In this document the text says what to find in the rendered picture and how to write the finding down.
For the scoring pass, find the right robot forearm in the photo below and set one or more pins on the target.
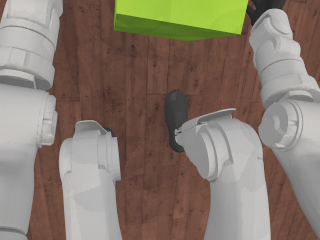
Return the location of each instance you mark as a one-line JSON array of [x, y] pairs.
[[276, 58]]

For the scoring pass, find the carton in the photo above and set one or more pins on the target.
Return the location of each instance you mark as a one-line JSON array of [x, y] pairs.
[[185, 20]]

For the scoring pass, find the left robot forearm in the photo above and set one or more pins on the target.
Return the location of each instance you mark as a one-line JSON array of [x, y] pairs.
[[28, 39]]

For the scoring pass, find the robot left upper arm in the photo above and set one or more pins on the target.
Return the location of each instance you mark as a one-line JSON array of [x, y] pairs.
[[28, 121]]

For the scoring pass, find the robot right foot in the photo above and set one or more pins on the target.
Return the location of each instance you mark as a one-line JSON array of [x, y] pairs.
[[176, 114]]

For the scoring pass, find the robot right upper arm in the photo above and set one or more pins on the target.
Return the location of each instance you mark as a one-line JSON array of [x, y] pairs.
[[291, 129]]

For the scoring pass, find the left robot shin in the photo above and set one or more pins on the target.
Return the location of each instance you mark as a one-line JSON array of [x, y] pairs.
[[65, 153]]

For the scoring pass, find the robot right hand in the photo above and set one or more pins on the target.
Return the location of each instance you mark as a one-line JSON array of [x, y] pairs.
[[262, 6]]

